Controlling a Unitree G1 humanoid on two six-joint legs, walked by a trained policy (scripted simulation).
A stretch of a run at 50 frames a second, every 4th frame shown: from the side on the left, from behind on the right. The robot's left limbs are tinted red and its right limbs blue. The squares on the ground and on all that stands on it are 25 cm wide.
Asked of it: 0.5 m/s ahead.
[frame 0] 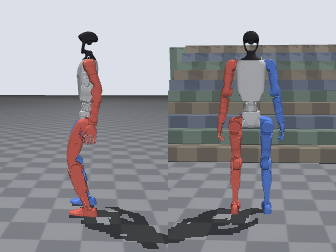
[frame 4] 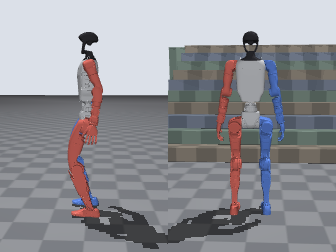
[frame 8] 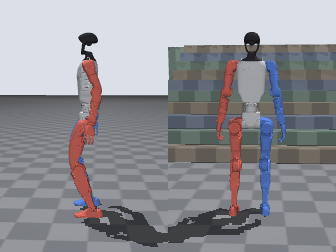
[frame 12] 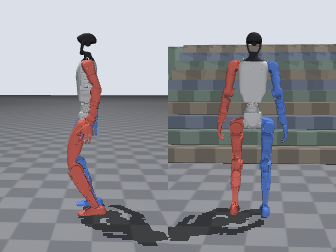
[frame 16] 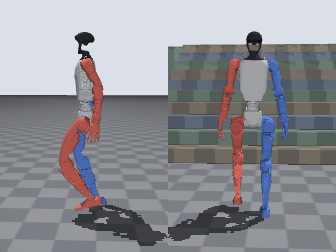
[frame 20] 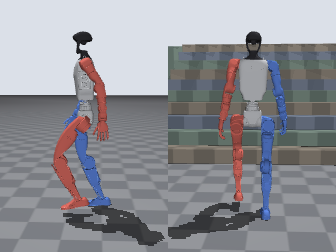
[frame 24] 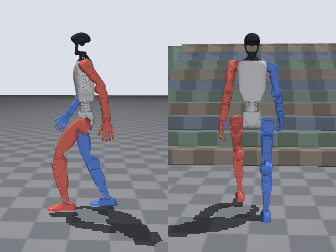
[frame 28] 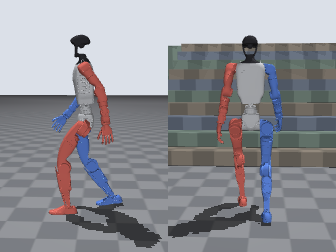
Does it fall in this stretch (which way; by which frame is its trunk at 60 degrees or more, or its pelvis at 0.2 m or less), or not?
no
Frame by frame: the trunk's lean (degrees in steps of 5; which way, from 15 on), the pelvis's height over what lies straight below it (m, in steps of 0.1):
0: 0, 0.8
4: 0, 0.8
8: 0, 0.8
12: 0, 0.8
16: 0, 0.8
20: 0, 0.8
24: 5, 0.8
28: 5, 0.7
